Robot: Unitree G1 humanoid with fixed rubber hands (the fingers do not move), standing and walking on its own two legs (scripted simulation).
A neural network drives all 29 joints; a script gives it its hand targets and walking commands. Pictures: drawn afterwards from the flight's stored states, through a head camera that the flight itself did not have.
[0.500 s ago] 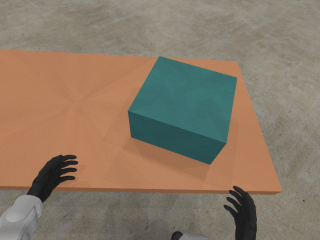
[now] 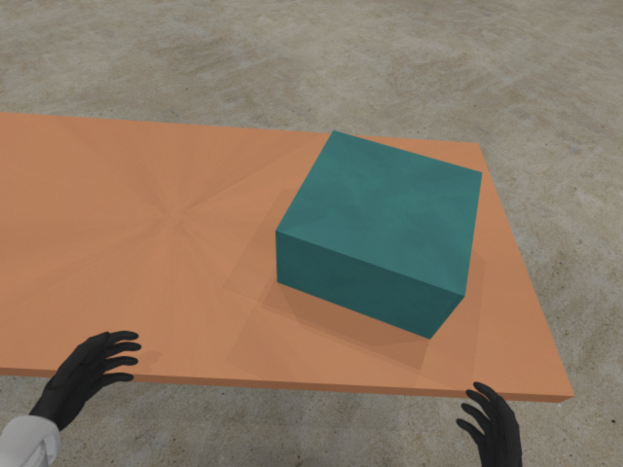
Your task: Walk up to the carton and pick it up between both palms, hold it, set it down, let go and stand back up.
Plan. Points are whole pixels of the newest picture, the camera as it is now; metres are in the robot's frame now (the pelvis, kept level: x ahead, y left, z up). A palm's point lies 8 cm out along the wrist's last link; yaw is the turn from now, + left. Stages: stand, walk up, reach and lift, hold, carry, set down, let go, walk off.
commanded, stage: set down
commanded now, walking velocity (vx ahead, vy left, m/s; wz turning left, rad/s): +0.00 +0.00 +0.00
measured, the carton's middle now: (378, 228) +0.48 -0.11 -0.04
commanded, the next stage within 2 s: let go in 1.62 s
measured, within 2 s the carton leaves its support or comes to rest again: neither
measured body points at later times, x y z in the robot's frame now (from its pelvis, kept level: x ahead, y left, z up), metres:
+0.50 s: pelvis +0.01 +0.01 +0.00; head -0.01 +0.02 +0.45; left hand +0.21 +0.26 -0.01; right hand +0.17 -0.24 -0.03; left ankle -0.06 +0.07 -0.73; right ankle +0.04 -0.16 -0.73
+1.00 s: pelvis -0.01 -0.04 +0.01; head -0.02 -0.05 +0.46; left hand +0.17 +0.22 -0.04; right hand +0.15 -0.25 -0.06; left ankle -0.06 +0.07 -0.73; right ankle +0.04 -0.16 -0.73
